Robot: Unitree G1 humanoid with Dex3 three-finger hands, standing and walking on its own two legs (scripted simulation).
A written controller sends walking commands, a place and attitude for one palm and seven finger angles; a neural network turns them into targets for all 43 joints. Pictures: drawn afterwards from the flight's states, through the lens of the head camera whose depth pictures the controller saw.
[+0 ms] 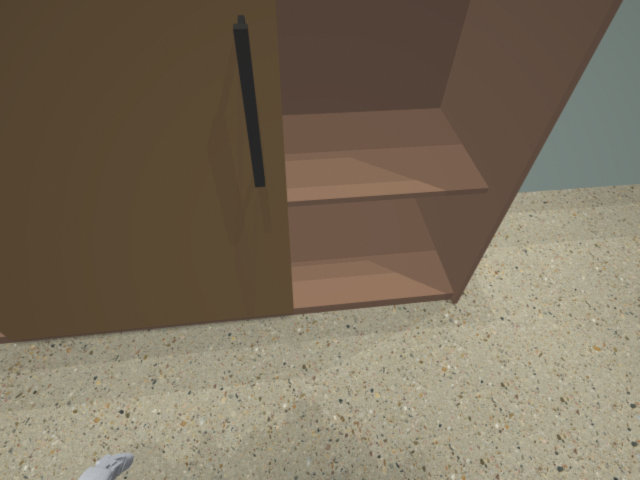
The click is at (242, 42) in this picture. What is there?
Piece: wardrobe's sliding door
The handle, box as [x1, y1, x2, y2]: [233, 15, 264, 186]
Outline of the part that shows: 238,15 238,23 233,24 233,31 255,186 264,186 264,176 247,26 244,23 243,15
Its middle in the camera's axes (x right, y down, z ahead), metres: -0.13 -0.23 +0.72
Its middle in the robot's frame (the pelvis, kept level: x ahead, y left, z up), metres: +0.70 +0.16 +0.09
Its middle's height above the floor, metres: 0.85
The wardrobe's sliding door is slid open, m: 0.59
